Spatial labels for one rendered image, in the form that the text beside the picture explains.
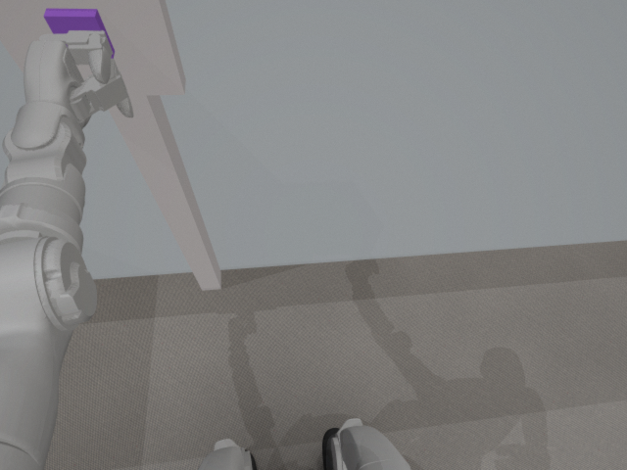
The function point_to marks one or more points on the left robot upper arm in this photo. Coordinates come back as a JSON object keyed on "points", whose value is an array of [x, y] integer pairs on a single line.
{"points": [[45, 292]]}

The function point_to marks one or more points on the robot left forearm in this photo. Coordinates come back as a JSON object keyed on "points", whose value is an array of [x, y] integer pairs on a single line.
{"points": [[43, 191]]}

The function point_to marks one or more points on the button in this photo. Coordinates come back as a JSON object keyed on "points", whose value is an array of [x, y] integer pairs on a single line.
{"points": [[63, 20]]}

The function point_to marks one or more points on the left robot hand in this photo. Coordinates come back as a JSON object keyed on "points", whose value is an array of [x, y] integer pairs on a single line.
{"points": [[51, 74]]}

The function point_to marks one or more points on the panel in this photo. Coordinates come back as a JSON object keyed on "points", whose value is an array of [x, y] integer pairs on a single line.
{"points": [[146, 54]]}

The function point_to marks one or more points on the left robot shin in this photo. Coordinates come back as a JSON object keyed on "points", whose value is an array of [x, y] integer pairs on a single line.
{"points": [[225, 443]]}

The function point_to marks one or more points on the robot right thigh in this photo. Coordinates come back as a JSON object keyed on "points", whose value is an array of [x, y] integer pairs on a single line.
{"points": [[365, 448]]}

